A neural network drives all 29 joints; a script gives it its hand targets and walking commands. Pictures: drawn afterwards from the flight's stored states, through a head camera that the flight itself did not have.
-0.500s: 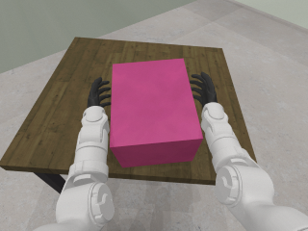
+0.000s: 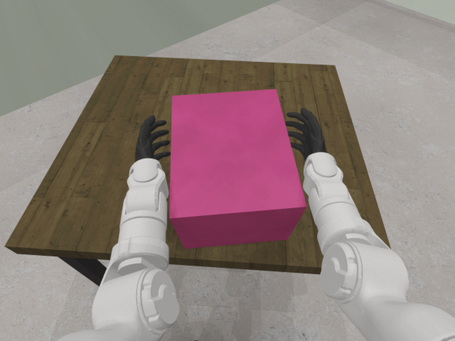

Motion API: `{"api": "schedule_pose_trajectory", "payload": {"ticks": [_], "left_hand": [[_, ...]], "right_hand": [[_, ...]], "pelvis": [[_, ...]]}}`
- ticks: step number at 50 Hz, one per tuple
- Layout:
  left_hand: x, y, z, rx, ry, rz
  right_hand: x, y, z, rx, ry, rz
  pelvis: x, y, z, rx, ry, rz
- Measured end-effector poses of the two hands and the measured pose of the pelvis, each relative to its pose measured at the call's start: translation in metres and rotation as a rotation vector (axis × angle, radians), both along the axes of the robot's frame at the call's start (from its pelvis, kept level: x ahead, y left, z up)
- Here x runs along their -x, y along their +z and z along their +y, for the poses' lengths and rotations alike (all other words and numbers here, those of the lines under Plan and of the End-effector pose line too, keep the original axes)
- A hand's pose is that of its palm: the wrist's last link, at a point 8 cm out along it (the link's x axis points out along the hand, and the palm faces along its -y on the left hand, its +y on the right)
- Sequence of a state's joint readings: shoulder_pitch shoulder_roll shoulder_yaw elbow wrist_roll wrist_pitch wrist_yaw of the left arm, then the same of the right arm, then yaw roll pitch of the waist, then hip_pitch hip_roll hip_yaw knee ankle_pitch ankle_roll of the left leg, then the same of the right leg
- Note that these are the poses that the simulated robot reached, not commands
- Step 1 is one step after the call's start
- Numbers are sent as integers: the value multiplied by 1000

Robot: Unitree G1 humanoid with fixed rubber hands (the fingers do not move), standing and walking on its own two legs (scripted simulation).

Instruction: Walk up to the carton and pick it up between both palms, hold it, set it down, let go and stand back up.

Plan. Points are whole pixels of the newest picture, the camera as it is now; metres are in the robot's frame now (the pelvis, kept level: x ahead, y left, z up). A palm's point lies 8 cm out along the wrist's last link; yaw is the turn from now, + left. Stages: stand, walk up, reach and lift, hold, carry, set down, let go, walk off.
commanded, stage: set down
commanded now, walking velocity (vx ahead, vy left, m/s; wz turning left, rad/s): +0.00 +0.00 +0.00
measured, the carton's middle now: (230, 168) +0.43 +0.05 +0.02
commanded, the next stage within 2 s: none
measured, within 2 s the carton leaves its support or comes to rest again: rests again in 0.78 s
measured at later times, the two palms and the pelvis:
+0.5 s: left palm (151, 160) +0.38 +0.19 +0.08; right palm (316, 154) +0.43 -0.11 +0.08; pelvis +0.00 +0.00 +0.00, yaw -1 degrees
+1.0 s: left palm (151, 159) +0.39 +0.20 +0.08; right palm (315, 153) +0.44 -0.11 +0.08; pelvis +0.01 +0.00 +0.00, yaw +0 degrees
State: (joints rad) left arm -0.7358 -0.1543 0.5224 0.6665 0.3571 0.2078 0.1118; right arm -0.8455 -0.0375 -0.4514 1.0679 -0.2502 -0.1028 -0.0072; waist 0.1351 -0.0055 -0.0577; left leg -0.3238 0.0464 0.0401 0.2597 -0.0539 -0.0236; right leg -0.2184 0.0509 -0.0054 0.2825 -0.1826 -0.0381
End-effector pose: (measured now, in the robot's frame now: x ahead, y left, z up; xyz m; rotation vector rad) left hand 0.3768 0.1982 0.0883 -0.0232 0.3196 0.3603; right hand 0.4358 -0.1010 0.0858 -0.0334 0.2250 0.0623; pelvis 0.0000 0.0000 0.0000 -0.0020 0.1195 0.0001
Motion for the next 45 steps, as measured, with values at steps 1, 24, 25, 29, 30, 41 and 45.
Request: {"api": "schedule_pose_trajectory", "payload": {"ticks": [1, 24, 25, 29, 30, 41, 45], "left_hand": [[0, 0, 0, 1, 0, -1], [-4, -5, -4, 28, -25, -41], [-4, -5, -4, 26, -25, -40], [-5, -6, -3, 22, -29, -40], [-6, -6, -3, 23, -29, -41], [-7, -8, -3, 19, -30, -51], [-8, -9, -3, 15, -32, -50]], "right_hand": [[0, 0, 0, 2, 0, -1], [4, -4, -6, 29, -14, 2], [3, -4, -6, 28, -14, 3], [2, -5, -6, 38, -8, 4], [2, -5, -6, 39, -7, 4], [0, -7, -7, 40, 0, 1], [-1, -8, -7, 39, 1, 3]], "pelvis": [[0, 0, 0, 0, 0, -1], [-3, 0, 0, -5, -10, -9], [-3, 0, 0, -5, -11, -10], [-4, 0, -1, -5, -15, -10], [-5, 0, -1, -5, -14, -11], [-10, 0, -3, -6, -9, -7], [-11, 0, -4, -9, -6, -12]]}}
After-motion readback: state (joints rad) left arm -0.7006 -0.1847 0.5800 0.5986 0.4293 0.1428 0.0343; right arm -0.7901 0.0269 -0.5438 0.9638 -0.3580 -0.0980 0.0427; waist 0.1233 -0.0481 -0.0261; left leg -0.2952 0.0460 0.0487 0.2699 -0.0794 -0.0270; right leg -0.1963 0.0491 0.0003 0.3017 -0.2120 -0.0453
